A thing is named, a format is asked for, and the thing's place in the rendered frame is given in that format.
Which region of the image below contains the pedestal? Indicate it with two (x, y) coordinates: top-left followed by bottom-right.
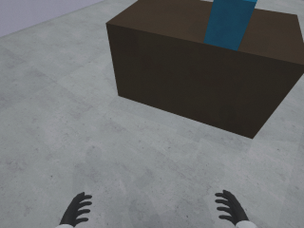
(105, 0), (304, 139)

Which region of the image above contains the right robot hand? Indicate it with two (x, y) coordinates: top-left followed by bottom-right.
(215, 189), (250, 226)

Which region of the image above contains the carton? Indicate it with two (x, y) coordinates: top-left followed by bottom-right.
(203, 0), (257, 51)

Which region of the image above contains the left robot hand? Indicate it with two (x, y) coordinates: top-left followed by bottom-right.
(59, 192), (92, 227)

